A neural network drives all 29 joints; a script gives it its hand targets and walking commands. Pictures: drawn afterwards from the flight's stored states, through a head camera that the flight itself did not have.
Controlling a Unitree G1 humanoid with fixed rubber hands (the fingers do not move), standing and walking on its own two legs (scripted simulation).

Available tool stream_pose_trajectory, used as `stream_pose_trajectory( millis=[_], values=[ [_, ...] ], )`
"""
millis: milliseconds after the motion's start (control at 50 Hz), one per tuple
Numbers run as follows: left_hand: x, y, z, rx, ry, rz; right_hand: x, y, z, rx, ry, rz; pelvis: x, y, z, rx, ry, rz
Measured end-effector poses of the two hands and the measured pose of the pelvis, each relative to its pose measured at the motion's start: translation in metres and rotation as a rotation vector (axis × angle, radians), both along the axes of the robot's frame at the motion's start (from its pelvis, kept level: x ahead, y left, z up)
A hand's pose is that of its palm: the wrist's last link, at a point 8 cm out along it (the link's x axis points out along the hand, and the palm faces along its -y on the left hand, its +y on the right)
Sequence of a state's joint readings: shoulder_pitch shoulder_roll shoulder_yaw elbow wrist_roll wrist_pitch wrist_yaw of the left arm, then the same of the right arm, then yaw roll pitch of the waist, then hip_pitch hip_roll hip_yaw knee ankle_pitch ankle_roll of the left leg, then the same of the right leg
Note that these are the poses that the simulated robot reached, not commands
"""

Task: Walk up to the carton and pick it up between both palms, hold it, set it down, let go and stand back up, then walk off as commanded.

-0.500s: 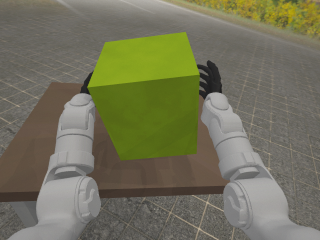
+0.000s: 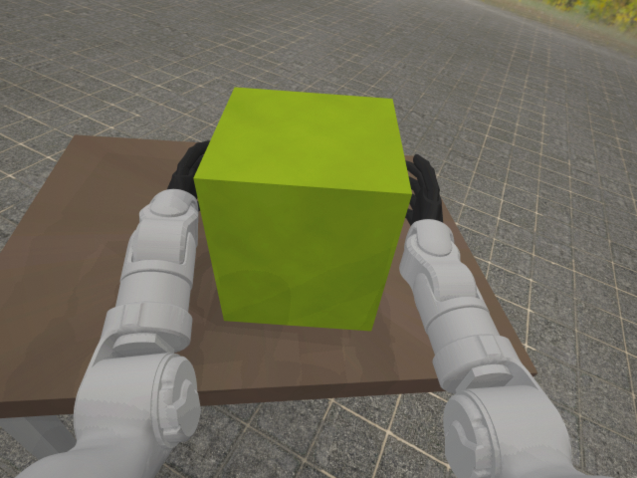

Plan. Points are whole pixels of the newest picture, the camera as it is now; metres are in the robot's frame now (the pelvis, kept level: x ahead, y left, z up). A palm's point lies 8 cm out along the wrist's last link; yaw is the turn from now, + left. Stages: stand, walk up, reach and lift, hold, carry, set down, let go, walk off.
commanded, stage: set down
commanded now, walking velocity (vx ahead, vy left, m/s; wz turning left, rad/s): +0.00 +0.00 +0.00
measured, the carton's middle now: (305, 213) +0.44 +0.00 +0.13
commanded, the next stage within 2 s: none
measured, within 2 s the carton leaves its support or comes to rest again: rests again in 1.62 s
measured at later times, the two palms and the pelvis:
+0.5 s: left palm (153, 207) +0.41 +0.19 +0.15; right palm (405, 220) +0.37 -0.11 +0.18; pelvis -0.01 +0.03 +0.00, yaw +1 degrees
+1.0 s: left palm (190, 203) +0.44 +0.15 +0.14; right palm (417, 250) +0.37 -0.14 +0.13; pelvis +0.00 +0.03 +0.00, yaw +1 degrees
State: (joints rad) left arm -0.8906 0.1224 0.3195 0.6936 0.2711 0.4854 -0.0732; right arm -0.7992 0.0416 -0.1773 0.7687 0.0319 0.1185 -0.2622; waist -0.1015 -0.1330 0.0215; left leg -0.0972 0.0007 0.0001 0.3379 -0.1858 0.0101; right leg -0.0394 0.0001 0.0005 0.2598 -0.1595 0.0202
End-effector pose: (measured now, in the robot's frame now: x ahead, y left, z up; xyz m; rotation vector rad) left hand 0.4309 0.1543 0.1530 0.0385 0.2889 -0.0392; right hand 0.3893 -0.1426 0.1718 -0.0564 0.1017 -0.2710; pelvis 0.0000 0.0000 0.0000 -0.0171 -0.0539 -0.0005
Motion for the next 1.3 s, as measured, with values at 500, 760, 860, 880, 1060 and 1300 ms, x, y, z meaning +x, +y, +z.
stream_pose_trajectory(
  millis=[500, 760, 860, 880, 1060, 1300],
  values=[
    [-0.016, 0.033, -0.002, 0.005, -0.035, -0.032, -0.016, 0.033, 0.011, 0.032, -0.054, 0.004, -0.008, 0.033, -0.001, -0.008, -0.015, 0.010],
    [0.006, 0.000, -0.024, 0.014, 0.015, -0.098, -0.013, 0.002, -0.024, 0.081, 0.004, -0.071, -0.002, 0.028, -0.001, -0.003, -0.007, 0.010],
    [0.011, -0.003, -0.026, 0.033, -0.001, -0.102, -0.013, -0.001, -0.035, 0.067, 0.010, -0.084, 0.002, 0.027, -0.001, -0.002, 0.000, 0.009],
    [0.012, -0.004, -0.025, 0.044, -0.005, -0.099, -0.014, 0.000, -0.037, 0.064, 0.011, -0.088, 0.003, 0.027, -0.001, -0.002, 0.001, 0.009],
    [0.008, -0.004, -0.017, 0.077, -0.021, -0.092, -0.019, 0.000, -0.041, 0.069, 0.007, -0.092, 0.003, 0.027, -0.001, -0.002, 0.000, 0.009],
    [-0.008, 0.004, -0.024, 0.051, -0.017, -0.087, -0.034, 0.008, -0.041, 0.058, 0.009, -0.085, -0.008, 0.029, -0.001, -0.004, -0.014, 0.010]
  ],
)
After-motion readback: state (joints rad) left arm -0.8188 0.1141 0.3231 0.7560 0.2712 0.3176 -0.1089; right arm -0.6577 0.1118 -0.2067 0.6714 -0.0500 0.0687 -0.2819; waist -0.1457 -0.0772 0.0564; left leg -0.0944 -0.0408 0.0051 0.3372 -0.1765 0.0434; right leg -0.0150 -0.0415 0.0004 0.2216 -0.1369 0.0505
